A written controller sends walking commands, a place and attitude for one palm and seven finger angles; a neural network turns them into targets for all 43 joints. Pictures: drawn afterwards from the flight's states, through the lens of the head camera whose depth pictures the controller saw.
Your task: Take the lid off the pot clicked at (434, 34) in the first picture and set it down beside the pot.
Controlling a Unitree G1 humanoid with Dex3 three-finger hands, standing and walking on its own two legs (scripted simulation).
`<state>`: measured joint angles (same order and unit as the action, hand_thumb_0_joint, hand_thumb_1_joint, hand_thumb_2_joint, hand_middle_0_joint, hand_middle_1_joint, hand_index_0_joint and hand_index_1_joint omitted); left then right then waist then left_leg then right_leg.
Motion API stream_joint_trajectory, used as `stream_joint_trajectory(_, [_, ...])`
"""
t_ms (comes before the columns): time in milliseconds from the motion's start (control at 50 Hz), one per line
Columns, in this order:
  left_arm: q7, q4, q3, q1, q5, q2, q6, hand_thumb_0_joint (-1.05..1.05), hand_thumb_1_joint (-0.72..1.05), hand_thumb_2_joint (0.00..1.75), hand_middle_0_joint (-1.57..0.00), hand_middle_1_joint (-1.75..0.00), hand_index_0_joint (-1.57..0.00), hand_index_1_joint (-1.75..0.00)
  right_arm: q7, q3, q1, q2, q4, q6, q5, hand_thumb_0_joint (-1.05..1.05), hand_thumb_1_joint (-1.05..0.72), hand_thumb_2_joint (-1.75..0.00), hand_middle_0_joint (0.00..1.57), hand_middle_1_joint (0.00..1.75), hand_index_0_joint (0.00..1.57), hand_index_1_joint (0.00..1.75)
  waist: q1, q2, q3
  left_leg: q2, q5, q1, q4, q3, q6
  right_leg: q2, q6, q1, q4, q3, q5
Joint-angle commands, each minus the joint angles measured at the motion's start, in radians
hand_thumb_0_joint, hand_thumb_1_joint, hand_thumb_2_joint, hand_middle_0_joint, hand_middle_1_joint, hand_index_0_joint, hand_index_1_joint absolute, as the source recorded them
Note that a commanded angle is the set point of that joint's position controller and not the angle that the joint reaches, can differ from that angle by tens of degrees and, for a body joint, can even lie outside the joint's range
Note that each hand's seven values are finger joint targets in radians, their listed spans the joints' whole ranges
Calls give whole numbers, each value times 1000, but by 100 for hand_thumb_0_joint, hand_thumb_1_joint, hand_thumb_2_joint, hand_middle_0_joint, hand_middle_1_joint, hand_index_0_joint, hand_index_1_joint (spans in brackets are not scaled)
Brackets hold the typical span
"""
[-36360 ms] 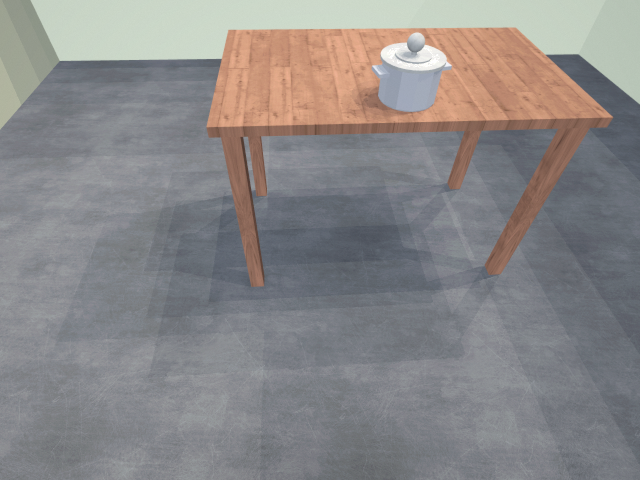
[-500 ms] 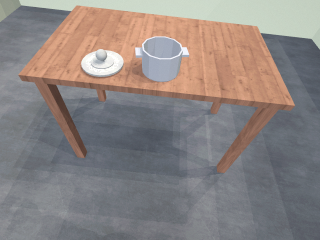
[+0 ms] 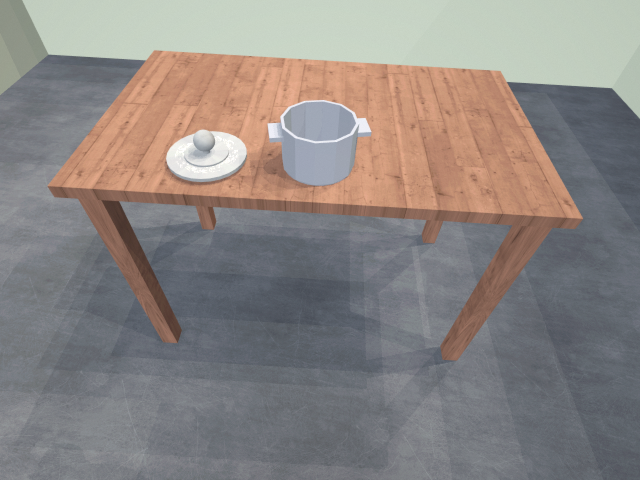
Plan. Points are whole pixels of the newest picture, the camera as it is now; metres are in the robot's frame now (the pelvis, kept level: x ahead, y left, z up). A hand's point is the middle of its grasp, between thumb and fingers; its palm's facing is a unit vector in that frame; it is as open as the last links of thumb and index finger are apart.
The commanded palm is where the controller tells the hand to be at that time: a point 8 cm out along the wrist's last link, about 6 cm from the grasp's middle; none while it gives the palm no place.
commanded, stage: let the arm hang, fingers relaxed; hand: left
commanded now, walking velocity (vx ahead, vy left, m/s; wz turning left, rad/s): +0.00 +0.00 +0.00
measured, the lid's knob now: (204, 140) +0.73 +0.28 +0.00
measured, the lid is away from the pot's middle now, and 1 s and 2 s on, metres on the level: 0.24 0.24 0.24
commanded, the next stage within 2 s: look to check the result in 1.16 s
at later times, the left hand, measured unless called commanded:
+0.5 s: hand out of the picture +0.00 +0.16 -0.18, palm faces +0.04 -0.98 -0.17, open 7.3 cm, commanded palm none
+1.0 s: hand out of the picture +0.01 +0.15 -0.18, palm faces +0.04 -0.98 -0.18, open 7.3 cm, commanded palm none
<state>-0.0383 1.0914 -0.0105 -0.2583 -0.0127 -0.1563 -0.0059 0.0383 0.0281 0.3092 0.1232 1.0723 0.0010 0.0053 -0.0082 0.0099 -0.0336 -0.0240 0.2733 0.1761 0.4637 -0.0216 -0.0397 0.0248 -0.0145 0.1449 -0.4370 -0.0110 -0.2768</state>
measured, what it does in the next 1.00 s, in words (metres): stands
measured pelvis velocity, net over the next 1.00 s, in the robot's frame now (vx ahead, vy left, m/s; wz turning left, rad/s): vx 0.01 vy -0.01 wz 0.00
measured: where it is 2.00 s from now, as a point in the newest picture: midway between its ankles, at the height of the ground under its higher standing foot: outside the picture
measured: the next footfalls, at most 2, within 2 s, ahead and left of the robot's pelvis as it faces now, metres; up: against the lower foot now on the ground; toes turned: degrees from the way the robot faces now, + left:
none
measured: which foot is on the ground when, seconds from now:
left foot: down 0.00-1.00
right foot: down 0.00-1.00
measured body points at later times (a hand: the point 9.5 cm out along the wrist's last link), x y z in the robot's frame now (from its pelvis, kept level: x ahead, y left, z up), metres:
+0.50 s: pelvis +0.01 -0.01 +0.00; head +0.02 +0.00 +0.45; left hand +0.00 +0.21 -0.16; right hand -0.01 -0.21 -0.16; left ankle -0.01 +0.09 -0.74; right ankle -0.03 -0.11 -0.74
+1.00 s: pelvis +0.01 -0.01 +0.00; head +0.03 +0.00 +0.45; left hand +0.01 +0.21 -0.16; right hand -0.01 -0.22 -0.16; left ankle -0.01 +0.09 -0.74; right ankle -0.03 -0.11 -0.74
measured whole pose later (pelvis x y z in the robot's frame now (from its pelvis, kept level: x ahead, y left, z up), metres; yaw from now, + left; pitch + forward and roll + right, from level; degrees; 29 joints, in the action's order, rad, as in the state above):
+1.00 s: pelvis +0.01 -0.01 +0.00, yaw +0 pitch -1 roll +0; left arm -0.05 1.12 -0.02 -0.29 -0.01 -0.13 0.01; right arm 0.05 0.03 0.31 0.10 1.12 0.00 0.00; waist -0.01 0.01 -0.04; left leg -0.01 0.29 0.16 0.46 -0.02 -0.03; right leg 0.04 -0.03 0.13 -0.43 -0.01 -0.29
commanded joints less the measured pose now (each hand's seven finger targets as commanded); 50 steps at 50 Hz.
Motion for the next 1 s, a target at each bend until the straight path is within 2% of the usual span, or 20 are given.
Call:
stream_joint_trajectory(0, [-3, -25, -18, -65, 5, -80, 13, 0, 90, 90, -20, -30, -20, -30, 9, 19, 73, 96, -25, -17, 3, 0, -90, -90, 20, 30, 20, 30, 2, -38, -33, 127, -179, 14, -92, 109, -26, -92, -37, 42, 61, -59, 172])
stream_joint_trajectory(20, [-5, -23, -18, -69, 4, -77, 13, 0, 90, 90, -20, -30, -20, -30, 9, 20, 72, 92, -25, -15, 1, 0, -90, -90, 20, 30, 20, 30, 2, -20, -44, 124, -174, 14, -89, 106, -24, -92, -36, 50, 65, -62, 168])
stream_joint_trajectory(100, [-6, -18, -19, -71, 6, -71, 16, 0, 90, 90, -20, -30, -20, -30, 12, 19, 85, 91, -16, -19, 2, 0, -90, -90, 20, 30, 20, 30, -3, -26, -7, 124, -226, -12, -78, 103, -24, -95, -37, 34, 57, -61, 209])
stream_joint_trajectory(120, [-8, -19, -19, -73, 5, -69, 16, 0, 90, 90, -20, -30, -20, -30, 12, 21, 81, 85, -15, -17, 0, 0, -90, -90, 20, 30, 20, 30, -1, -25, -26, 125, -221, -7, -78, 101, -24, -93, -36, 46, 59, -60, 200])
stream_joint_trajectory(200, [-8, -10, -19, -81, 7, -65, 16, 0, 90, 90, -20, -30, -20, -30, 13, 19, 88, 83, -5, -19, 1, 0, -90, -90, 20, 30, 20, 30, -2, -31, -14, 125, -229, -16, -77, 98, -23, -95, -36, 39, 59, -60, 209])
stream_joint_trajectory(260, [-9, -7, -18, -86, 6, -61, 16, 0, 90, 90, -20, -30, -20, -30, 13, 18, 88, 77, -1, -17, 0, 0, -90, -90, 20, 30, 20, 30, -1, -26, -39, 122, -205, -1, -78, 95, -21, -95, -37, 48, 65, -66, 201])
stream_joint_trajectory(300, [-10, -4, -20, -90, 6, -60, 19, 0, 90, 90, -20, -30, -20, -30, 13, 19, 92, 74, 3, -18, 0, 0, -90, -90, 20, 30, 20, 30, -3, -11, -20, 121, -223, -12, -72, 91, -20, -96, -37, 38, 62, -69, 222])
stream_joint_trajectory(320, [-11, -5, -20, -89, 5, -56, 18, 0, 90, 90, -20, -30, -20, -30, 13, 20, 90, 70, 2, -16, -1, 0, -90, -90, 20, 30, 20, 30, -3, -7, -41, 120, -209, -3, -73, 92, -19, -94, -37, 49, 64, -67, 211])
stream_joint_trajectory(400, [-11, -3, -20, -93, 7, -55, 19, 0, 90, 90, -20, -30, -20, -30, 14, 19, 95, 72, 8, -19, 0, 0, -90, -90, 20, 30, 20, 30, -4, -16, -17, 120, -239, -17, -68, 93, -20, -95, -37, 36, 58, -67, 232])
stream_joint_trajectory(420, [-13, -3, -20, -96, 5, -52, 19, 0, 90, 90, -20, -30, -20, -30, 15, 20, 93, 66, 8, -17, -2, 0, -90, -90, 20, 30, 20, 30, -1, -14, -40, 120, -222, -7, -69, 89, -19, -95, -36, 50, 63, -66, 217])
stream_joint_trajectory(460, [-12, -1, -20, -96, 7, -53, 18, 0, 90, 90, -20, -30, -20, -30, 15, 18, 93, 66, 11, -17, -1, 0, -90, -90, 20, 30, 20, 30, -2, -30, -37, 120, -211, -5, -74, 92, -20, -95, -37, 44, 66, -68, 209])
stream_joint_trajectory(520, [-13, -2, -21, -98, 5, -49, 18, 0, 90, 90, -20, -30, -20, -30, 15, 20, 93, 62, 10, -16, -2, 0, -90, -90, 20, 30, 20, 30, -2, -16, -48, 119, -205, -1, -74, 95, -19, -91, -36, 53, 66, -67, 200])
stream_joint_trajectory(600, [-13, 1, -21, -105, 7, -51, 22, 0, 90, 90, -20, -30, -20, -30, 16, 19, 92, 66, 13, -19, -1, 0, -90, -90, 20, 30, 20, 30, -2, -11, -16, 117, -234, -19, -60, 85, -16, -99, -37, 32, 67, -74, 246])
stream_joint_trajectory(640, [-13, -1, -20, -101, 7, -52, 20, 0, 90, 90, -20, -30, -20, -30, 15, 19, 94, 63, 16, -16, -2, 0, -90, -90, 20, 30, 20, 30, -4, -17, -39, 116, -210, -7, -67, 86, -15, -98, -37, 45, 71, -75, 226])
stream_joint_trajectory(700, [-13, 0, -22, -106, 7, -49, 23, 0, 90, 90, -20, -30, -20, -30, 16, 20, 93, 66, 17, -19, -1, 0, -90, -90, 20, 30, 20, 30, -3, -11, -11, 118, -255, -29, -58, 84, -15, -99, -37, 30, 63, -73, 266])
stream_joint_trajectory(720, [-15, -3, -22, -105, 6, -48, 23, 0, 90, 90, -20, -30, -20, -30, 17, 21, 93, 61, 17, -18, -3, 0, -90, -90, 20, 30, 20, 30, -3, -11, -33, 117, -241, -18, -60, 82, -14, -98, -35, 43, 67, -71, 252])
stream_joint_trajectory(900, [-14, 1, -23, -106, 7, -46, 22, 0, 90, 90, -20, -30, -20, -30, 18, 19, 95, 64, 22, -20, -1, 0, -90, -90, 20, 30, 20, 30, -3, -26, -27, 121, -249, -26, -69, 87, -16, -95, -36, 37, 66, -70, 247])
stream_joint_trajectory(920, [-14, -1, -22, -100, 6, -48, 21, 0, 90, 90, -20, -30, -20, -30, 18, 19, 97, 61, 21, -18, -3, 0, -90, -90, 20, 30, 20, 30, -4, -17, -47, 122, -237, -16, -73, 88, -16, -92, -35, 47, 67, -67, 230])
stream_joint_trajectory(940, [-14, 1, -23, -104, 6, -47, 21, 0, 90, 90, -20, -30, -20, -30, 18, 18, 98, 62, 23, -19, -2, 0, -90, -90, 20, 30, 20, 30, -2, -30, -34, 123, -244, -21, -73, 87, -17, -94, -35, 40, 68, -68, 236])
stream_joint_trajectory(980, [-13, 2, -24, -103, 7, -48, 22, 0, 90, 90, -20, -30, -20, -30, 19, 19, 98, 64, 24, -21, -2, 0, -90, -90, 20, 30, 20, 30, -3, -15, -19, 122, -251, -27, -72, 88, -16, -95, -35, 29, 68, -67, 244])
